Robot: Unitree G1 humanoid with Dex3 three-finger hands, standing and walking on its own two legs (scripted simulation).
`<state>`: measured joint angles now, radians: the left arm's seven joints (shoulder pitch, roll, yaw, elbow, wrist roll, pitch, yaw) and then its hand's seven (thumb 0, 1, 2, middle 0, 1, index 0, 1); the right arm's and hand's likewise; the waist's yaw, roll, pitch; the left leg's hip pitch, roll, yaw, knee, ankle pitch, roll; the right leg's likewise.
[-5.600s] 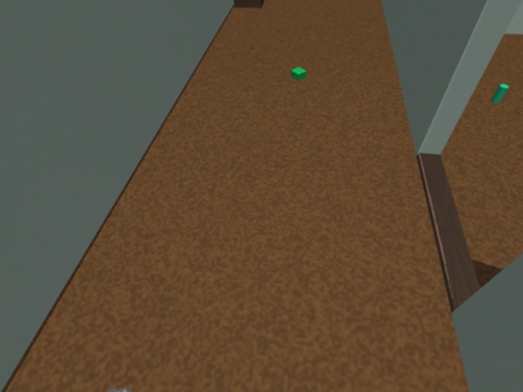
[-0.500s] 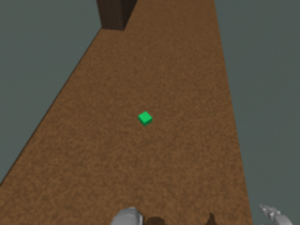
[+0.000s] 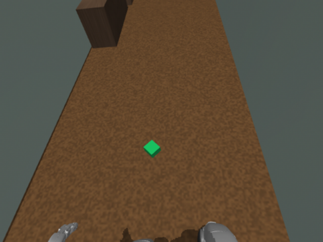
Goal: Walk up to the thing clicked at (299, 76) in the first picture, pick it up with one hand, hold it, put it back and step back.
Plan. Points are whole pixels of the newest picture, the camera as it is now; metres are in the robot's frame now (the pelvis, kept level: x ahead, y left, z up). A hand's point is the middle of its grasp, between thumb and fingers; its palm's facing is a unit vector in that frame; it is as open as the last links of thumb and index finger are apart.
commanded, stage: walk up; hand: left
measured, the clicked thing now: (152, 148) +0.73 +0.19 -0.73
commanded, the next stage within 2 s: none
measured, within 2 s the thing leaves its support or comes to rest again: neither
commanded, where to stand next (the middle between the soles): +0.38 +0.05 m, yaw -1 degrees
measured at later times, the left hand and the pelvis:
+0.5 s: hand (65, 222) +0.17 +0.35 -0.15, palm faces -0.02 -0.93 -0.36, open 7.4 cm; pelvis +0.14 +0.07 +0.00, yaw +1 degrees
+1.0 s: hand (86, 159) +0.36 +0.31 -0.11, palm faces -0.05 -0.91 -0.42, open 7.4 cm; pelvis +0.26 +0.05 +0.00, yaw -2 degrees
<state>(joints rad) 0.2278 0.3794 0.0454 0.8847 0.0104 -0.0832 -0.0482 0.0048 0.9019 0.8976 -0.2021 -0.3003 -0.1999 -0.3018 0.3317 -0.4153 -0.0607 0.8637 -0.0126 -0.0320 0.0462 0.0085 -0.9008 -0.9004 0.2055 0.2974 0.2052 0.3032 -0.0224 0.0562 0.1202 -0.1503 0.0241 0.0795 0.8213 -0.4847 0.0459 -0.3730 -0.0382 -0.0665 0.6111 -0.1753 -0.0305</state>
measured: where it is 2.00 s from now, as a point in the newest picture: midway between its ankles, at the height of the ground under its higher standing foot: (170, 207)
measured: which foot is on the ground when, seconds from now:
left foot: up 0.00-0.40, down 0.42-0.90, up 0.92-1.00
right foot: down 0.00-0.44, up 0.46-0.86, down 0.88-1.00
